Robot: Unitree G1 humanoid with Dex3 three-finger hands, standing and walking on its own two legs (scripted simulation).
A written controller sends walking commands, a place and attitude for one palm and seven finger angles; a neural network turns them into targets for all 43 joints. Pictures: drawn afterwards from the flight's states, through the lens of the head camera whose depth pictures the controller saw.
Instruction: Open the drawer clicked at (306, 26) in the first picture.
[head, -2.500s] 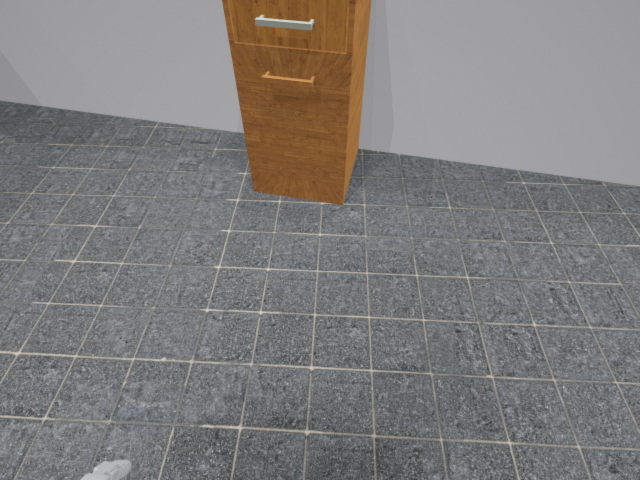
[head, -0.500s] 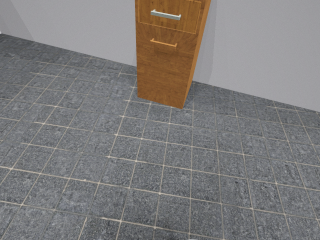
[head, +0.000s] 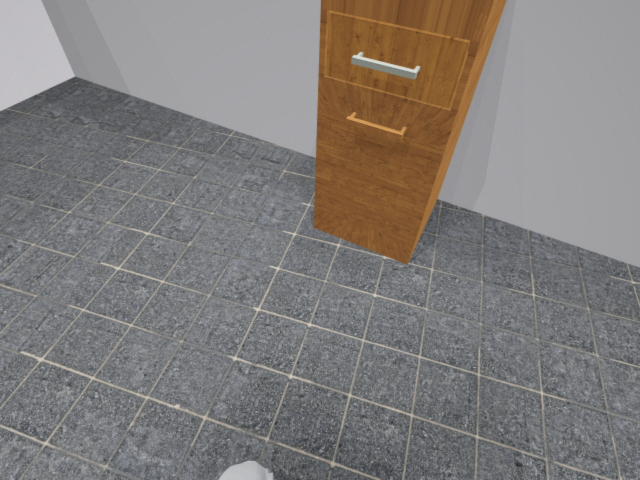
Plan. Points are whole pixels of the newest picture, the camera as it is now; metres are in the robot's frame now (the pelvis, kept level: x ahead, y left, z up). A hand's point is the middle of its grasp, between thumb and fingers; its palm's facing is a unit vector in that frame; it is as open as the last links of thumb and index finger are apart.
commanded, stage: walk to a spot facing it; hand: left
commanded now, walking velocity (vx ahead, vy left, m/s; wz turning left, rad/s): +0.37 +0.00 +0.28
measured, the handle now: (385, 64) +1.12 -0.15 +0.02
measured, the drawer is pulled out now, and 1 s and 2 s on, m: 0.00 0.00 0.00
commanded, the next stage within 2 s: turn to face it in 0.36 s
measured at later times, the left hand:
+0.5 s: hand (187, 412) +0.25 +0.21 -0.16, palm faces +0.08 -0.98 -0.17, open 7.3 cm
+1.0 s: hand (222, 317) +0.42 +0.19 -0.16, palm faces -0.10 -0.97 -0.22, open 7.3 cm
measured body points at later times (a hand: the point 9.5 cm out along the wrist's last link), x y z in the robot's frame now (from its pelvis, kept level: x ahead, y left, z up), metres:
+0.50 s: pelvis +0.22 +0.03 +0.01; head +0.23 +0.04 +0.46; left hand +0.25 +0.27 -0.15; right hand +0.19 -0.19 -0.14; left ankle +0.15 +0.12 -0.73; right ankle +0.34 -0.11 -0.69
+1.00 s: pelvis +0.32 +0.01 +0.00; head +0.35 +0.00 +0.45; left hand +0.43 +0.24 -0.14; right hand +0.40 -0.25 -0.14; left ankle +0.37 +0.15 -0.70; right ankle +0.38 -0.09 -0.73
